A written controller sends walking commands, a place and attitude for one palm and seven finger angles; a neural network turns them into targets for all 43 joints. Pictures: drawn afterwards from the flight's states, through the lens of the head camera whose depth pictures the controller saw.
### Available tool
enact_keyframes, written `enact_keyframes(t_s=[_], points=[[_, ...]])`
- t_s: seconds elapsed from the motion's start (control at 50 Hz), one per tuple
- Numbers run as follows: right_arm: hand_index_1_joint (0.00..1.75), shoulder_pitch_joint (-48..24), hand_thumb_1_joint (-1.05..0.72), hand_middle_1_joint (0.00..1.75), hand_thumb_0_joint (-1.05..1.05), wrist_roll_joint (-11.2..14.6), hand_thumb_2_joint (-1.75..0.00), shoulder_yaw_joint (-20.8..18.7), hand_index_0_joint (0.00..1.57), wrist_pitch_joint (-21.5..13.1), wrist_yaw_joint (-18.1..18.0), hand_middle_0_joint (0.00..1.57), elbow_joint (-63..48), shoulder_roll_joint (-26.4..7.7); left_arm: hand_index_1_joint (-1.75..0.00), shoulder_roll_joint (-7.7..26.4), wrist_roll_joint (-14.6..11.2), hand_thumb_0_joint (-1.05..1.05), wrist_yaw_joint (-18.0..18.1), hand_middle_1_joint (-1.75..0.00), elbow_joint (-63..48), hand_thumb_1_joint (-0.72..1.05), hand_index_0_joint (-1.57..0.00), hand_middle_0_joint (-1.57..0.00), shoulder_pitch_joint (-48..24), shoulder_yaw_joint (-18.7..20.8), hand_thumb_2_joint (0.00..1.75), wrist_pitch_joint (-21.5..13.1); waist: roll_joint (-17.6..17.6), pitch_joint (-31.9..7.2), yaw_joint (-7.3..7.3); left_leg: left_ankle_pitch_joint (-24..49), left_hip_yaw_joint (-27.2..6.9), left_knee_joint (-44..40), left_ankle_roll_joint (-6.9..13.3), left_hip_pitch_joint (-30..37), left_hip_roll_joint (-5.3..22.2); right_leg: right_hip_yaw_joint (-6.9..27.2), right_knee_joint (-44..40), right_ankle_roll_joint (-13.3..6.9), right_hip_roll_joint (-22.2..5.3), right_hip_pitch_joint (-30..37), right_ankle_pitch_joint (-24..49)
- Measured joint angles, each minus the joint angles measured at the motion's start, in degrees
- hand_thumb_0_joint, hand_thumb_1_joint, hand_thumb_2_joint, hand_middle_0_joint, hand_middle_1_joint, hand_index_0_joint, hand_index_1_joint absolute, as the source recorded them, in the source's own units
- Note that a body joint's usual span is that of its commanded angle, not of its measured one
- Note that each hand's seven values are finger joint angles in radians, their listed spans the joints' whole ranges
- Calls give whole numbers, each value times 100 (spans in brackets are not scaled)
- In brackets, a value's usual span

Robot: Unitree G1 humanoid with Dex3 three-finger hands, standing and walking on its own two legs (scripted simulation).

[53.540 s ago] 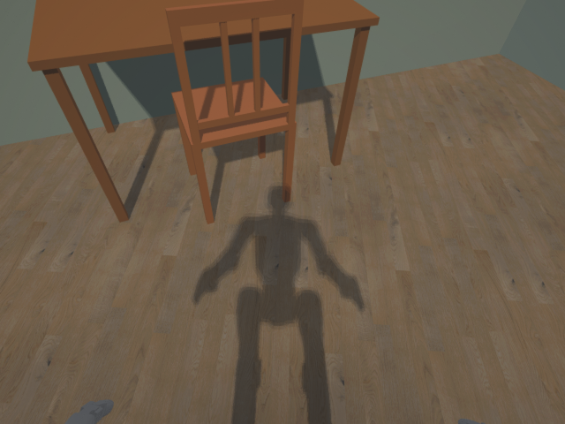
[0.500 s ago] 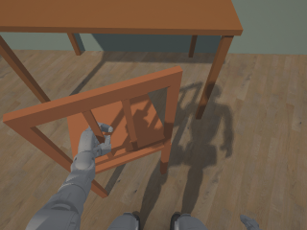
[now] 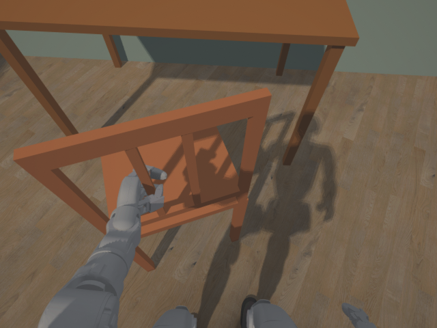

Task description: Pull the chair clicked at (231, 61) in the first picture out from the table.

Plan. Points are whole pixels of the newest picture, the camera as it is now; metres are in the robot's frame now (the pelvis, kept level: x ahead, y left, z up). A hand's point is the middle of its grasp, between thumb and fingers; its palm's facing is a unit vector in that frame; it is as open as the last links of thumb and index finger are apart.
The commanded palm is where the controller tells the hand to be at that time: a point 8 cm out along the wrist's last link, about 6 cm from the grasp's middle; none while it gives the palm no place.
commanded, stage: step backward, pulling the chair out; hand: left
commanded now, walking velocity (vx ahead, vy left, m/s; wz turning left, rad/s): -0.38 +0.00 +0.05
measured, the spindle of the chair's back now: (149, 186) +0.40 +0.15 -0.06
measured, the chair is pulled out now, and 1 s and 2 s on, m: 0.36 0.46 0.63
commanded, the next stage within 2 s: stop walking, hand still on the chair in 1.26 s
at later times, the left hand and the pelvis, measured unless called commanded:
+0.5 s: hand (157, 209) +0.34 +0.13 -0.06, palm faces -0.03 -0.98 -0.19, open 5.1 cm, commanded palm +0.32 +0.18 -0.05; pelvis -0.05 +0.01 +0.00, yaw +1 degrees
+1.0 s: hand (150, 243) +0.27 +0.13 -0.05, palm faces -0.04 -0.98 -0.20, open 5.2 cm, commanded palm +0.25 +0.18 -0.04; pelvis -0.11 +0.02 +0.01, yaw +1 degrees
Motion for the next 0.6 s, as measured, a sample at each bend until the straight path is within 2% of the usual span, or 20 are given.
enact_keyframes(t_s=[0.04,0.1,0.14,0.18,0.24,0.3,0.36,0.4,0.42,0.46,0.48,0.52,0.56,0.6], points=[[30,74,-90,30,1,-10,-90,-5,20,19,-33,20,4,-110,-145,-40,52,0,-29,-115,-132,71,-49,-24,-31,-153,80,80,29,-38,-35,778,-28,-786,76,349,90,-87,43,77,-69,-82,-6],[30,51,-90,30,1,-20,-90,-45,20,164,-32,20,-94,-53,-145,26,30,0,-46,-116,-331,71,-49,-22,-134,-338,79,205,-209,142,97,730,120,-911,181,416,-32,123,27,148,-161,-104,159],[30,62,-90,30,1,-77,-90,-45,20,216,-3,20,-206,25,-145,75,19,0,-74,-117,-427,72,-49,-21,-137,-361,79,253,-274,199,130,690,170,-959,187,443,-34,247,190,129,-135,-115,-1],[30,83,-90,30,1,-127,-90,-40,20,242,42,20,-278,123,-145,94,16,0,-100,-117,-463,72,-49,-21,-113,-310,78,273,-259,204,114,697,139,-968,163,431,-8,342,375,72,-69,7,-250],[30,46,-90,30,1,-150,-90,-16,20,257,130,20,-325,266,-145,123,-5,1,-97,-116,-481,72,-50,-22,-64,-174,79,235,-150,220,159,669,133,-888,87,377,137,345,146,103,75,213,-382],[30,-109,-90,30,1,-88,-90,33,20,265,150,20,-323,330,-145,152,-53,1,-72,-115,-374,71,-49,-23,-167,-3,79,179,15,372,81,839,51,-550,-44,170,285,232,-70,47,219,307,-236],[30,-226,-90,30,1,-32,-89,41,21,267,90,20,-311,259,-145,133,-68,1,-51,-114,-300,72,-49,-22,-278,110,79,234,19,419,-27,92,-56,83,-124,-82,181,200,-117,25,158,274,-137],[30,-274,-90,30,1,-44,-89,36,21,275,36,20,-307,136,-145,94,-47,1,-56,-113,-356,72,-49,-22,-290,126,78,321,22,403,-102,-45,-46,-39,-125,-34,172,187,-134,72,79,223,-91],[30,-285,-90,30,1,-54,-89,31,21,290,7,20,-316,58,-145,69,-30,1,-51,-113,-421,72,-49,-21,-274,99,78,363,45,389,-141,117,-35,-298,-126,65,206,168,-131,104,49,195,-72],[30,-293,-90,30,1,-60,-89,-12,21,337,-49,20,-350,-104,-145,18,-19,1,-37,-113,-597,72,-49,-21,-233,-1,77,466,126,369,-204,950,-27,-858,-77,286,310,109,-65,177,20,124,-66],[30,-339,-90,30,1,-52,-89,-50,20,385,-73,20,-349,-121,-145,30,-21,1,-31,-113,-695,72,-48,-20,-230,-62,77,506,52,425,-204,1041,21,-902,-26,312,255,144,-63,212,-44,125,-45],[30,-350,-90,30,1,-20,-89,-91,20,499,-75,20,-445,-103,-145,77,-37,1,-21,-113,-872,73,-47,-19,-171,-178,76,564,-134,474,-113,950,176,-1026,56,384,183,288,-199,301,-109,139,108],[30,-279,-90,30,1,-44,-90,-91,20,549,-69,20,-590,-53,-145,133,-7,1,-43,-115,-1035,73,-46,-19,-62,-277,76,576,-272,440,-42,937,281,-1127,93,392,150,357,-173,256,-144,61,182],[30,-205,-90,30,1,-95,-90,-90,20,552,-40,20,-663,33,-145,159,27,1,-74,-115,-1146,73,-45,-19,65,-305,76,551,-319,389,-4,970,306,-1154,98,371,156,378,220,172,-111,32,-168]])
